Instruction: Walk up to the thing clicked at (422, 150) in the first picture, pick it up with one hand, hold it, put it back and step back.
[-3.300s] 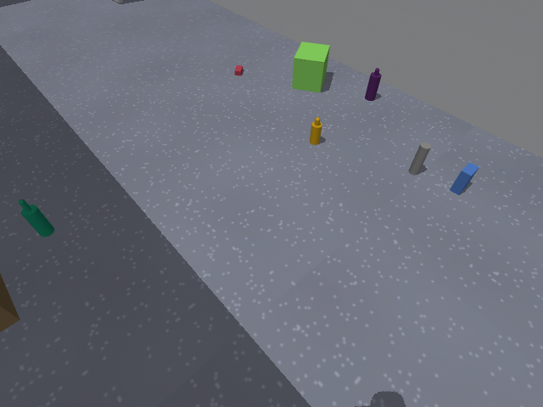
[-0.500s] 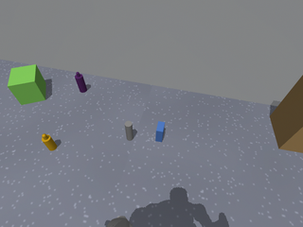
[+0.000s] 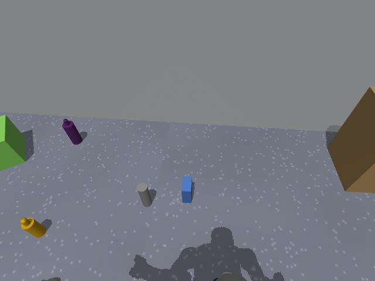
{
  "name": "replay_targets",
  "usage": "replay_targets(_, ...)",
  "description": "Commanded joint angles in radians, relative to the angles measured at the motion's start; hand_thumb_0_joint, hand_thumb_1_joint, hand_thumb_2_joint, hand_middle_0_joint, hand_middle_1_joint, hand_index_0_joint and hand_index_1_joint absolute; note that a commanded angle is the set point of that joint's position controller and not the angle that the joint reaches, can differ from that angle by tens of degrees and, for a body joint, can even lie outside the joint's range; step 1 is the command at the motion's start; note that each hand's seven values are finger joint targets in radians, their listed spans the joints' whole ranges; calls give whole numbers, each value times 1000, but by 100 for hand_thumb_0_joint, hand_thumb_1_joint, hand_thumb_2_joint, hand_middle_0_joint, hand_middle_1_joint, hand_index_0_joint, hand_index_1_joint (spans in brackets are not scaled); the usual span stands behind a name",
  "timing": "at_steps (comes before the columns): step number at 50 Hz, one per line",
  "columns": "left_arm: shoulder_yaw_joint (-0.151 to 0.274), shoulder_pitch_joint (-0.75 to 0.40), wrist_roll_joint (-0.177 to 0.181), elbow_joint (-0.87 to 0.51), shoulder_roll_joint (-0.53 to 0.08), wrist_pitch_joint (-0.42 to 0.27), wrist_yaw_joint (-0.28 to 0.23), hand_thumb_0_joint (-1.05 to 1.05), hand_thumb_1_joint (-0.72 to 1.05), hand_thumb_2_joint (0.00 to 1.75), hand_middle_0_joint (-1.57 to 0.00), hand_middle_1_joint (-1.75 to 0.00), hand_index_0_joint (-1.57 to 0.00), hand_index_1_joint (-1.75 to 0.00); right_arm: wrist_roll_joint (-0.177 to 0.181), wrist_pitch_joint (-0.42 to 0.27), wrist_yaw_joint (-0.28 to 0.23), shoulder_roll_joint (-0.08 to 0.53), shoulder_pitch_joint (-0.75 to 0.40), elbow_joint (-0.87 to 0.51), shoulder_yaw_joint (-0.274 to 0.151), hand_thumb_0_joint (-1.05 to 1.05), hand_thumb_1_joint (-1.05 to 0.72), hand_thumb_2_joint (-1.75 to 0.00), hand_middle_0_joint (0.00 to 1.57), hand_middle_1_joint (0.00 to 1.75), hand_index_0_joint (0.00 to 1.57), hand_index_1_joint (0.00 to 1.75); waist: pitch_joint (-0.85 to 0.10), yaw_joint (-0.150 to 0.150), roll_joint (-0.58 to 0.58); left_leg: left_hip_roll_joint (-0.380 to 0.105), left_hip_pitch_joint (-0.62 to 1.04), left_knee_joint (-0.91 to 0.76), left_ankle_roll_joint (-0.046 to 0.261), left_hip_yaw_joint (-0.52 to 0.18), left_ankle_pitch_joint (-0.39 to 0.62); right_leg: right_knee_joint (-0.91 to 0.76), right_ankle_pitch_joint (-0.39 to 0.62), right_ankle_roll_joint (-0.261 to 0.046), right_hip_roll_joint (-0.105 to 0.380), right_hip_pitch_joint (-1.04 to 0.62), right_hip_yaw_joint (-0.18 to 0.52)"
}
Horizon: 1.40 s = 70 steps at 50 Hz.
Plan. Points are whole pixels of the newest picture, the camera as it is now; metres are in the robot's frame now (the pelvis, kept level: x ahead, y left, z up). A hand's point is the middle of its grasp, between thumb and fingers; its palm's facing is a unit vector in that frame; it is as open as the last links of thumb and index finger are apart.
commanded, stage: walk up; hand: left
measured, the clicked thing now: (144, 195) +0.65 +0.23 -0.67
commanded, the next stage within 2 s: none
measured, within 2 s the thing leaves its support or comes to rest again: neither
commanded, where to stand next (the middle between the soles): +0.32 +0.02 m, yaw +2 degrees
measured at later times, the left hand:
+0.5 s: hand (62, 280) +0.17 +0.30 -0.14, palm faces +0.06 -0.92 -0.38, open 7.4 cm
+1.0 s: hand (75, 241) +0.26 +0.30 -0.15, palm faces +0.00 -0.91 -0.40, open 7.4 cm
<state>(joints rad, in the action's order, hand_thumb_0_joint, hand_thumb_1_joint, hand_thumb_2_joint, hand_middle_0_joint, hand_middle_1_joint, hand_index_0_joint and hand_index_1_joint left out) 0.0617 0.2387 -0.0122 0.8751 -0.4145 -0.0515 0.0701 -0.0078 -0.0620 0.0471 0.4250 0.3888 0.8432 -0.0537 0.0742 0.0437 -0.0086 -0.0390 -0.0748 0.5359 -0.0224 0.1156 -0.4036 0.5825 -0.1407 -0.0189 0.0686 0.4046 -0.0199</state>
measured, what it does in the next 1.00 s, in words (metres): walks ahead: left foot, then right foot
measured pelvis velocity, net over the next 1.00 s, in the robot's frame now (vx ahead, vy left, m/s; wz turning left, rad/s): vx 0.21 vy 0.03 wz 0.03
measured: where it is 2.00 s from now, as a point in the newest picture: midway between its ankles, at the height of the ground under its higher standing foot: outside the picture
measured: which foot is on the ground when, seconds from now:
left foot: down 0.00-0.04, up 0.06-0.48, down 0.50-1.00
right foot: down 0.00-0.54, up 0.56-0.92, down 0.94-1.00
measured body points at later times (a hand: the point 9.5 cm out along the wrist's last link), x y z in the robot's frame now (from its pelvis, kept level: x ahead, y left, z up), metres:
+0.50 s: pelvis +0.15 +0.01 +0.00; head +0.16 +0.02 +0.45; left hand +0.16 +0.34 -0.11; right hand +0.22 -0.31 -0.10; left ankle +0.24 +0.14 -0.72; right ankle +0.11 -0.12 -0.72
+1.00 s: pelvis +0.21 +0.03 +0.00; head +0.25 +0.01 +0.44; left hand +0.26 +0.34 -0.12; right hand +0.32 -0.27 -0.13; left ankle +0.24 +0.14 -0.72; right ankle +0.26 -0.10 -0.73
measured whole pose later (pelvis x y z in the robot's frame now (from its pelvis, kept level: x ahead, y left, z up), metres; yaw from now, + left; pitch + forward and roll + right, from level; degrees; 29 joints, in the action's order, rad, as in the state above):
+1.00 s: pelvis +0.21 +0.03 +0.00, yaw +2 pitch -3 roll -1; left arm 0.03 0.21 -0.01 0.97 -0.36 -0.02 -0.01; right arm 0.01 0.00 0.00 0.38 0.15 0.89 -0.02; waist 0.15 0.00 0.05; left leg -0.05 -0.31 0.71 0.02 0.07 -0.35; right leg 0.65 -0.28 0.00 0.00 0.32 -0.02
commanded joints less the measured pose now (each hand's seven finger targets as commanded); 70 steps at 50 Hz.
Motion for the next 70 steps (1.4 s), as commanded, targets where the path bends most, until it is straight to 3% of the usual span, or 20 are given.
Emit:
replay_targets(1, 105, 240, -7, -6, -299, -55, -41, 0, 90, 90, -20, -30, -20, -30, 9, -25, -16, 111, 24, -115, -22, 0, -90, -90, 20, 30, 20, 30, -185, -147, -293, -24, -378, 457, 106, -26, 108, -202, -245, -74, 147, -519, 277)
replay_targets(2, 102, 222, -2, -38, -341, -60, -48, 0, 90, 90, -20, -30, -20, -30, 10, -14, -17, 117, 56, -102, -19, 0, -90, -90, 20, 30, 20, 30, -147, -129, -282, 79, -535, 578, 67, -96, -121, -327, -332, -147, 335, -527, 633)
replay_targets(3, 99, 172, 12, -39, -349, -51, -48, 0, 90, 90, -20, -30, -20, -30, 2, -2, -29, 221, 10, -83, -49, 0, -90, -90, 20, 30, 20, 30, -100, -131, -206, 30, -549, 651, 70, -140, -138, -349, -380, -224, 372, -434, 705)
replay_targets(8, 64, 43, 20, -68, -238, -55, -58, 0, 90, 90, -20, -30, -20, -30, 19, 19, -15, 180, 57, 0, -50, 0, -90, -90, 20, 30, 20, 30, -13, -40, -147, -5, -419, 543, 54, -206, 102, -338, -40, -88, 153, -217, 216)
replay_targets(15, 75, 53, -1, -107, -240, -61, -52, 0, 90, 90, -20, -30, -20, -30, -10, 26, 13, 174, -44, -27, -68, 0, -90, -90, 20, 30, 20, 30, 39, -65, -140, -28, -478, 327, 4, -196, 184, -411, -279, -184, 194, -194, 150)
replay_targets(21, 78, 85, -1, -105, -260, -54, -49, 0, 90, 90, -20, -30, -20, -30, -20, 0, 27, 165, -138, -49, -62, 0, -90, -90, 20, 30, 20, 30, 24, -91, -114, -58, -355, 98, 31, -114, 187, -324, -252, -193, 216, -198, 126)
replay_targets(25, 53, 55, -2, -113, -227, -40, -49, 0, 90, 90, -20, -30, -20, -30, -24, -20, 7, 201, 49, 11, -81, 0, -90, -90, 20, 30, 20, 30, -74, 31, 25, 6, -9, -14, 71, -77, 158, 4, -42, -132, 147, -77, 48)
replay_targets(26, 16, 117, 8, -107, -142, -31, -55, 0, 90, 90, -20, -30, -20, -30, -29, -24, -17, 243, 89, 26, -90, 0, -90, -90, 20, 30, 20, 30, -122, 35, 236, -96, 79, -138, 110, -238, 117, 282, 40, -72, 62, -16, -44)
replay_targets(27, 3, 165, 21, -110, -78, -24, -55, 0, 90, 90, -20, -30, -20, -30, -32, -29, -27, 310, 61, -14, -97, 0, -90, -90, 20, 30, 20, 30, -108, -2, 390, -308, 151, -211, 191, -631, 170, 459, -370, -7, -99, 214, -51)
replay_targets(28, 30, 154, 14, -75, -184, -8, -75, 0, 90, 90, -20, -30, -20, -30, -5, -24, -26, 328, 54, -23, -102, 0, -90, -90, 20, 30, 20, 30, -92, 6, 242, -384, 79, -229, 282, -714, 205, 523, -437, -24, -68, 201, 22)
replay_targets(29, 31, 127, 11, -66, -215, -1, -81, 0, 90, 90, -20, -30, -20, -30, 4, -18, -28, 305, 44, -18, -98, 0, -90, -90, 20, 30, 20, 30, -34, -3, 191, -378, -5, -223, 302, -673, 279, 575, -423, -27, -44, 189, 66)
replay_targets(32, 26, 153, 22, -35, -197, 8, -71, 0, 90, 90, -20, -30, -20, -30, 9, -24, -45, 221, -47, -46, -66, 0, -90, -90, 20, 30, 20, 30, -22, -45, 125, -229, -72, -187, 184, -315, 570, 502, -282, -24, -14, 97, 129)
replay_targets(37, 14, 155, 21, 10, -152, 32, -75, 0, 90, 90, -20, -30, -20, -30, 3, -16, -58, 200, -135, -67, -52, 0, -90, -90, 20, 30, 20, 30, -42, -60, 163, -217, -150, -178, 228, -197, 552, 374, -190, 16, -20, 23, 81)
replay_targets(43, 9, 63, 20, 24, -136, 20, -88, 0, 90, 90, -20, -30, -20, -30, 7, 12, -61, 203, -149, -51, -46, 0, -90, -90, 20, 30, 20, 30, -100, -39, 180, -218, -121, -21, 230, -170, 836, 159, -144, 16, -35, -84, 0)
replay_targets(46, 19, 78, 7, 58, -157, 10, -92, 0, 90, 90, -20, -30, -20, -30, 25, 34, -58, 178, -210, -49, -31, 0, -90, -90, 20, 30, 20, 30, -143, -76, 83, -175, -193, 89, 161, -171, 570, -84, 17, -14, -42, -248, 18)
replay_targets(48, 29, 17, -8, 42, -230, -6, -94, 0, 90, 90, -20, -30, -20, -30, 36, 41, -56, 91, -179, -38, -4, 0, -90, -90, 20, 30, 20, 30, -147, -40, -156, -58, -274, 188, 61, -122, 167, -181, 173, -97, 187, -259, 344)
replay_targets(49, 22, -67, 6, 31, -249, 0, -90, 0, 90, 90, -20, -30, -20, -30, 31, 50, -62, 110, -193, -15, -6, 0, -90, -90, 20, 30, 20, 30, -116, -35, -168, 7, -205, 187, 47, -106, -39, -196, 204, -197, 260, -134, 381)
replay_targets(55, -6, -140, 8, 63, -174, 8, -81, 0, 90, 90, -20, -30, -20, -30, 16, 33, -46, 148, -256, 88, -6, 0, -90, -90, 20, 30, 20, 30, -144, -31, -144, -72, -35, -52, 73, -167, 225, -173, 18, -34, 95, -95, 188)
replay_targets(61, -9, -187, 10, 114, -159, 20, -72, 0, 90, 90, -20, -30, -20, -30, -1, 31, -37, 145, -296, 173, 9, 0, -90, -90, 20, 30, 20, 30, -31, -50, -53, -75, -133, -182, 57, -185, 47, -285, -304, -25, 71, -93, 190)
replay_targets(70, -11, -208, 11, 177, -142, 21, -62, 0, 90, 90, -20, -30, -20, -30, -7, 12, -41, 149, -319, 240, 16, 0, -90, -90, 20, 30, 20, 30, -68, -56, 41, -102, -156, -274, 50, -202, 72, -291, -125, -19, 51, -231, 145)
